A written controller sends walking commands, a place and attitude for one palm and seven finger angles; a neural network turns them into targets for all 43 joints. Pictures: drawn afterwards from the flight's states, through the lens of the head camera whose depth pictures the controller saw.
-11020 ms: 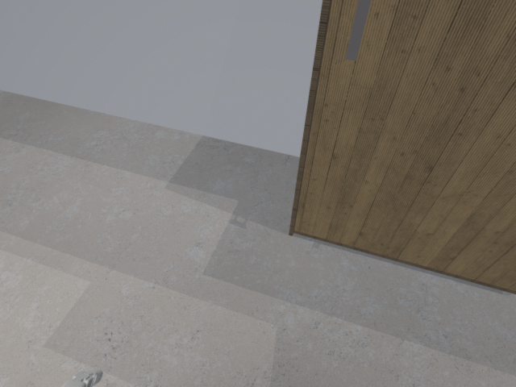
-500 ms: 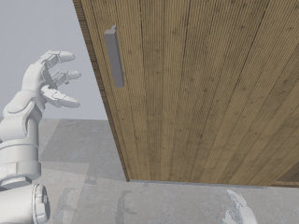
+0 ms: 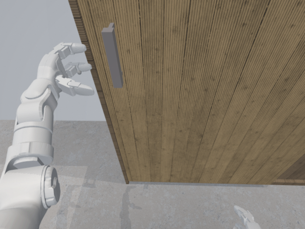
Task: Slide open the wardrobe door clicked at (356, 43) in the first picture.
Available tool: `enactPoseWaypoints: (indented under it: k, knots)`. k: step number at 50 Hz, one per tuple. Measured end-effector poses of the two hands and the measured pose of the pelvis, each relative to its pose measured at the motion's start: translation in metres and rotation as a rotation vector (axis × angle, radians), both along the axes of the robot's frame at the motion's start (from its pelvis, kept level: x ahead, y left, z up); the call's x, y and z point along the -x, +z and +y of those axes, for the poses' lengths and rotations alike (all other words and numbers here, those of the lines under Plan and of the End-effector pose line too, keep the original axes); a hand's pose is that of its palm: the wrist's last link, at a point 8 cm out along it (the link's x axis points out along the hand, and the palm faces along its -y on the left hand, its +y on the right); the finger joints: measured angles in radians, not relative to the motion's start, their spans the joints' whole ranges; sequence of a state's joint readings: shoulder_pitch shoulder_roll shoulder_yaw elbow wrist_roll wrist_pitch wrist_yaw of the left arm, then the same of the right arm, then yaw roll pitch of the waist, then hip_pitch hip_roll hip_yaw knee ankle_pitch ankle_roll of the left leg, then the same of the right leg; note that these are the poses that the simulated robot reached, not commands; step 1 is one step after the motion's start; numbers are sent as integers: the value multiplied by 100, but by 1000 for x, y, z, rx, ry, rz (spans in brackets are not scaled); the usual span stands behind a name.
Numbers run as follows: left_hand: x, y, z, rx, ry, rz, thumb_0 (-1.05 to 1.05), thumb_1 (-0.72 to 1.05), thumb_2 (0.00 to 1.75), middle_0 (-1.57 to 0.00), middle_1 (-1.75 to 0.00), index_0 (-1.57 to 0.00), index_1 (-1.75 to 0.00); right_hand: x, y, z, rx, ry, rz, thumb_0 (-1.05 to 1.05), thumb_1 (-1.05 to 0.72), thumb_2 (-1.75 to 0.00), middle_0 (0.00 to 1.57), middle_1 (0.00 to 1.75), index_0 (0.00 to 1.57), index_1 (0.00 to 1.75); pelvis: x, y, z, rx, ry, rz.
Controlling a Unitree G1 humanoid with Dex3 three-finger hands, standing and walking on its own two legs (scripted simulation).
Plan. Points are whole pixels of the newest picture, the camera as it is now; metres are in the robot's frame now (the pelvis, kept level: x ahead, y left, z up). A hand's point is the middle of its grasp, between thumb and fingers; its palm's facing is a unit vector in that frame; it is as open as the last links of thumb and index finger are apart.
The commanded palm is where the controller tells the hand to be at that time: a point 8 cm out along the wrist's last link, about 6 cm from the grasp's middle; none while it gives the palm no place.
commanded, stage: move the hooked fingers beside the handle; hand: left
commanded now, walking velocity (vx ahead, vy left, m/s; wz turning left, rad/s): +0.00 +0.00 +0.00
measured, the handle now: (115, 56) +0.52 +0.13 +0.21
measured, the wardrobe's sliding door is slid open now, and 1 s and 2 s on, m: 0.00 0.00 0.00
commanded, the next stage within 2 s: feel for the door with the fingertips in 1.04 s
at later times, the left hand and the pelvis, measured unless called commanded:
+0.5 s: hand (92, 65) +0.47 +0.19 +0.21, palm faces +0.03 -1.00 -0.02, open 14.0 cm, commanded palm +0.44 +0.24 +0.21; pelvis +0.00 +0.00 +0.00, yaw -2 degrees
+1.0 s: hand (86, 66) +0.46 +0.20 +0.21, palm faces +0.02 -1.00 +0.00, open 14.0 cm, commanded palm +0.43 +0.25 +0.21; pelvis +0.00 +0.00 +0.00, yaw -1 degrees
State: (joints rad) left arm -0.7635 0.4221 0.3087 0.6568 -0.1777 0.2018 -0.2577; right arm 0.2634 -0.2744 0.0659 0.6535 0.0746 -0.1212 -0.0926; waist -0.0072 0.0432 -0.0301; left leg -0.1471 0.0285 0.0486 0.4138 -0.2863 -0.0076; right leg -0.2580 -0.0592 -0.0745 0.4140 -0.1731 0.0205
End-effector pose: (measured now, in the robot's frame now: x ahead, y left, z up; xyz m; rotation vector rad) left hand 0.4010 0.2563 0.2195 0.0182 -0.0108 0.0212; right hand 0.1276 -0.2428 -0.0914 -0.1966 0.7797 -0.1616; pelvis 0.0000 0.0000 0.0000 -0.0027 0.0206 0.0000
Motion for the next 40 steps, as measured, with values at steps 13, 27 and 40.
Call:
enactPoseWaypoints:
  k: [13,27,40]
  knots:
    - [-33,1,-23,9,-3,9,-1,-50,30,-30,-120,-30,-120,48,-12,-13,22,-57,121,1,-90,-90,20,30,20,30,4,0,-1,-2,-3,25]
    - [-46,-12,-15,-5,8,11,-1,-49,30,-30,-120,-30,-120,94,-16,-29,39,-136,225,1,-90,-90,20,30,20,30,4,-1,-5,-3,-25,51]
    - [-46,-11,-17,24,-1,8,-1,-50,30,-30,-120,-30,-120,66,-12,-26,38,-98,165,1,-90,-90,20,30,20,30,2,-1,-4,0,-18,57]
